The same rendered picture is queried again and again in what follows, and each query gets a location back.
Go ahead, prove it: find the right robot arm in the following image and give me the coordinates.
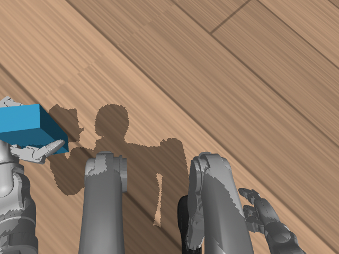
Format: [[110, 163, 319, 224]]
[[264, 222, 306, 254]]

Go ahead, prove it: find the right robot hand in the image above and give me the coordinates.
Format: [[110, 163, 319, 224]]
[[238, 188, 280, 234]]

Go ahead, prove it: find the left robot arm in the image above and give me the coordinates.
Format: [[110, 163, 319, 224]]
[[0, 161, 38, 254]]

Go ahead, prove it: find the left robot hand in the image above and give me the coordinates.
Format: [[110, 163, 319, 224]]
[[0, 96, 65, 165]]

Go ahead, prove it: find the carton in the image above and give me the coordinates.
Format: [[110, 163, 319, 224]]
[[0, 104, 69, 155]]

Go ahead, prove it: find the right robot foot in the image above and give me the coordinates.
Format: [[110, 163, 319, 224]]
[[177, 195, 202, 254]]

